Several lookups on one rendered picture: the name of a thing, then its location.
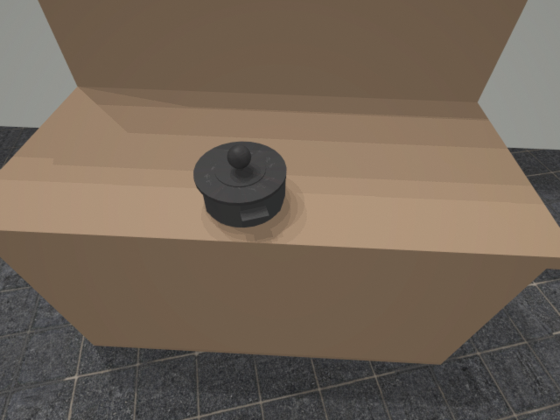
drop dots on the table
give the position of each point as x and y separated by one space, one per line
406 224

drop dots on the pot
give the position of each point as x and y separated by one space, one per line
249 215

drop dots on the knob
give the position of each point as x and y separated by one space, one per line
239 156

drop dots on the lid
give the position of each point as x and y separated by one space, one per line
220 182

